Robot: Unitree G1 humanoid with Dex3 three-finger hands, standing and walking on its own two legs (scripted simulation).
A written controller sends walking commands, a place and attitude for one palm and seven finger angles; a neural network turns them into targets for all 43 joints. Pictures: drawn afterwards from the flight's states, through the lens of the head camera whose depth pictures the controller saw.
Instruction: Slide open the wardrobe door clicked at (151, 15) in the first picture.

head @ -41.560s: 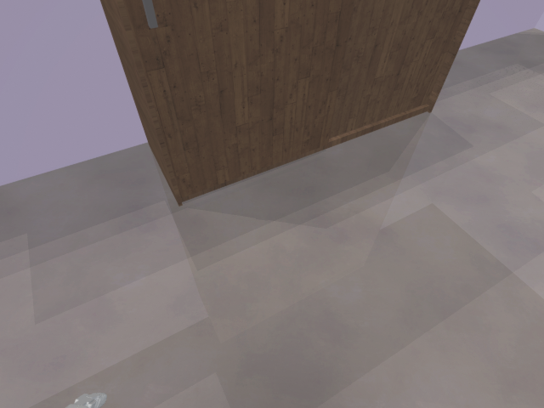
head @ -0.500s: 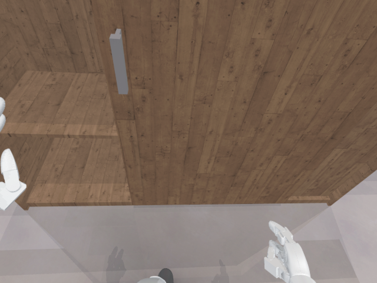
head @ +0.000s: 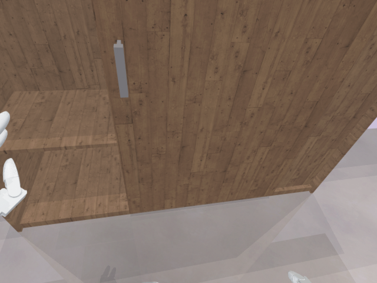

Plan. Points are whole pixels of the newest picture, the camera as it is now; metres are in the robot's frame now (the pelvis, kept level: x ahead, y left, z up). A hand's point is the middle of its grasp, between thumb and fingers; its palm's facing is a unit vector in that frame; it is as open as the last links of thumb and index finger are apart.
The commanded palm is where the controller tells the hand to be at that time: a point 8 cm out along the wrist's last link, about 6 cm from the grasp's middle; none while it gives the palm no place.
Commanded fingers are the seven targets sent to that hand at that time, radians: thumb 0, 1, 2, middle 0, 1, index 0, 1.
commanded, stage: stop stepping back and stand still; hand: left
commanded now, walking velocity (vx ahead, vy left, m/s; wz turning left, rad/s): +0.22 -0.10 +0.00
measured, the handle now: (121, 69) +0.62 +0.25 +0.16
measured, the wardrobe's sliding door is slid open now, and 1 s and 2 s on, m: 0.55 0.55 0.55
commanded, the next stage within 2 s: let the arm hang, fingers relaxed in 0.82 s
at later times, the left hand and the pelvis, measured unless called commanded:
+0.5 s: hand (32, 176) +0.23 +0.29 +0.16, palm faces +0.52 -0.76 -0.39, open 7.4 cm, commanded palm +0.16 +0.32 +0.19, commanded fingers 0.00 0.90 0.90 -0.20 -0.30 -0.20 -0.30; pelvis +0.04 +0.01 +0.00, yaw +2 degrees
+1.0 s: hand (50, 196) +0.25 +0.30 +0.07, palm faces +0.29 -0.82 -0.49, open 7.4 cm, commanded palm none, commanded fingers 0.00 0.90 0.90 -0.20 -0.30 -0.20 -0.30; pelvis +0.04 +0.03 +0.00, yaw +4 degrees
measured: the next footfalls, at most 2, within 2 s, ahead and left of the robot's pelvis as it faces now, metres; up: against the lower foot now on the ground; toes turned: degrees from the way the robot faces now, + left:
left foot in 0.08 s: +0.08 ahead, +0.14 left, +0.00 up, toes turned +4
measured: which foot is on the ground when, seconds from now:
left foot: up 0.00-0.06, down 0.08-1.00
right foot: down 0.00-1.00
